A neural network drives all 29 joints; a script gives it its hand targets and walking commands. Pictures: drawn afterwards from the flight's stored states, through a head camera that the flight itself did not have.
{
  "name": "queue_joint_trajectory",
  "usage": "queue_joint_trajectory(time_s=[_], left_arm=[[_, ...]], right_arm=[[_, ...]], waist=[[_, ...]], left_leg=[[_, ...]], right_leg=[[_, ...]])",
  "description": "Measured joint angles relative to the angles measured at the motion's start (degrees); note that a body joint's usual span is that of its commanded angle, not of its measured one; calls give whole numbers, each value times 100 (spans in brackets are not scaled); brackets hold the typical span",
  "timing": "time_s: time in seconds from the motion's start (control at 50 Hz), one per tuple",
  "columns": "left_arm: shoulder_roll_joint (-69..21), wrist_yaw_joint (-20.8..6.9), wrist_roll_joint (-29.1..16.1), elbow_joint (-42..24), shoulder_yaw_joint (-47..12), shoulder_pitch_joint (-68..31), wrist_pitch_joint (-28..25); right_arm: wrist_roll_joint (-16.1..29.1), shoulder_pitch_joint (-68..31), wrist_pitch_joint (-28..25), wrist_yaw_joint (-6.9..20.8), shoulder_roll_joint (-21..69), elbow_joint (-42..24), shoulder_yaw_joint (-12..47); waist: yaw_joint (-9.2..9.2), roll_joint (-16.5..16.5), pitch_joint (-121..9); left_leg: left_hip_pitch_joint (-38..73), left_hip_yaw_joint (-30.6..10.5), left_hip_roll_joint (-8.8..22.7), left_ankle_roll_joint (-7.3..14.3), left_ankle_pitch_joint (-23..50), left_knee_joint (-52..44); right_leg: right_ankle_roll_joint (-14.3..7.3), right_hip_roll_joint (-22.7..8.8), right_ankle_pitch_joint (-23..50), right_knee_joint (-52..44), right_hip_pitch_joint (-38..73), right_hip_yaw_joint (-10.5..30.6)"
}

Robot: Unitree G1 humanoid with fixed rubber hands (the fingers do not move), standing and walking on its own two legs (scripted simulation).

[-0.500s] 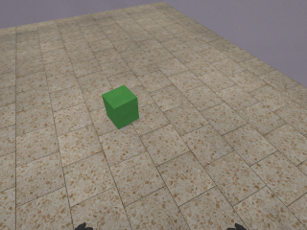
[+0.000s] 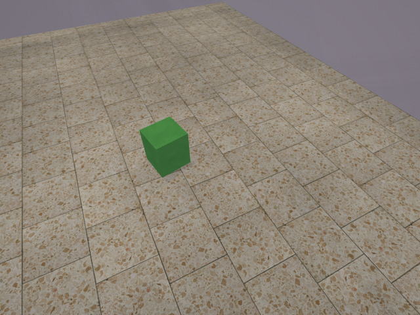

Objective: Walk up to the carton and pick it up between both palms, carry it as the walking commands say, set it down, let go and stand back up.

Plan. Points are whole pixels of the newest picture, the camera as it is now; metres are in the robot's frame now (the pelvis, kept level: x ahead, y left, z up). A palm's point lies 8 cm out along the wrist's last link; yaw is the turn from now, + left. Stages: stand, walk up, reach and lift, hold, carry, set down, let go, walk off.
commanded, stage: stand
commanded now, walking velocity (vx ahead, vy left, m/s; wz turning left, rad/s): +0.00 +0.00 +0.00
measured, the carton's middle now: (166, 146) +1.16 +0.29 -0.64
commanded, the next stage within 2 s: walk up in 0.04 s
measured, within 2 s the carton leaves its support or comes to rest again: neither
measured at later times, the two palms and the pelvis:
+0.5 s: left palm out of the picture -0.02 +0.30 -0.12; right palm (322, 308) +0.17 -0.20 -0.09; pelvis +0.03 +0.04 +0.01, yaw +6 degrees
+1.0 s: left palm (107, 212) +0.40 +0.29 -0.12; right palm out of the picture +0.15 -0.17 -0.12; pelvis +0.26 +0.06 -0.01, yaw +9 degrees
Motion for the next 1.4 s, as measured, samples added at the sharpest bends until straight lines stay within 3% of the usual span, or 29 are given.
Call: queue_joint_trajectory(time_s=[0.24,0.26,0.3,0.36,0.4,0.5,0.54,0.58,0.62,0.68,0.84,0.92,0.98,1.02,1.06,1.1,1.14,1.24,1.4], left_arm=[[15,28,1,495,42,37,39],[64,24,4,495,65,47,76],[114,51,3,499,117,40,48],[254,70,24,670,192,157,-131],[327,36,13,883,236,328,-221],[453,-75,63,1179,303,619,-307],[461,-112,77,1216,295,706,-277],[460,-165,138,1195,276,688,-222],[462,-279,140,1084,263,479,-209],[401,-416,137,879,232,65,-260],[254,-528,60,603,167,-744,-74],[178,-562,16,495,112,-1151,-55],[110,-537,17,398,75,-1439,-88],[99,-473,25,352,51,-1540,-201],[122,-377,87,347,50,-1502,-361],[169,-311,47,524,75,-1257,-415],[201,-265,15,763,102,-898,-438],[170,-180,-22,1135,100,181,-467],[-30,-83,-60,1353,-6,1324,-478]], right_arm=[[9,42,-12,-69,-2,487,-7],[11,84,9,-37,-13,492,-6],[1,183,157,129,-123,407,-75],[-86,-18,138,305,-261,273,-140],[-80,-160,30,401,-337,196,-179],[-15,-288,-69,489,-346,-2,-141],[-50,-284,-167,422,-381,-69,-124],[-105,-204,-308,302,-394,-32,-104],[-79,135,-340,231,-295,200,-49],[-13,728,-388,238,-131,529,-5],[0,1644,-572,141,166,910,-1],[-3,1773,-580,68,212,1009,-9],[-23,1802,-549,25,150,1119,-18],[-40,1819,-500,12,89,1223,-17],[1,1676,-417,19,30,1284,-25],[-11,1301,-392,48,-52,1221,-85],[-28,901,-419,80,-149,1131,-128],[-91,88,-239,234,-344,880,-181],[-84,-654,-2,467,-249,797,-84]], waist=[[-5,-6,64],[-11,-55,22],[17,25,-77],[172,-6,-145],[221,-46,-256],[241,-218,-444],[177,-186,-424],[38,-155,-371],[-4,-235,-359],[-93,-236,-337],[-379,-154,-96],[-509,-132,113],[-572,-49,231],[-530,3,285],[-387,41,341],[-303,82,370],[-215,111,345],[85,185,255],[339,233,113]], left_leg=[[130,-10,5,-7,122,-217],[24,-8,-37,31,-172,-62],[-385,-70,-53,30,-830,642],[-1230,43,-10,-35,-316,2174],[-1475,162,125,-89,-91,2435],[-936,534,336,-99,-345,995],[-432,703,340,-108,-448,332],[-427,681,330,18,-192,385],[-355,669,263,128,-286,486],[146,559,219,145,-155,-162],[1413,427,291,13,-10,-1626],[1933,457,364,-135,-221,-1933],[2246,467,476,-299,-551,-1917],[2228,487,584,-370,-986,-1310],[1496,335,629,-212,-1367,695],[534,20,460,-53,-1055,2701],[-248,51,417,31,-449,3610],[-1494,216,528,17,343,3580],[-2206,287,694,-185,1519,2163]], right_leg=[[7,-7,131,-141,87,-45],[-15,-78,-325,-89,10,-99],[-6,-166,-355,-44,-93,-307],[58,-358,100,-343,-11,-448],[136,-477,302,-669,180,-499],[286,-753,209,-1020,620,-673],[142,-811,-459,-346,481,-702],[-58,-744,-1091,1351,-189,-409],[-81,-662,-666,2748,-893,-198],[57,-688,362,3379,-1627,-301],[247,-688,1455,2338,-2593,-486],[186,-562,1643,1061,-2399,-672],[32,-390,1356,373,-2020,-798],[-91,-245,1061,-5,-1551,-861],[-291,-211,948,312,-1492,-873],[-366,-177,633,490,-1359,-862],[-297,-169,566,213,-990,-845],[-267,-214,493,-549,-46,-720],[-47,-376,227,-1286,1025,-599]])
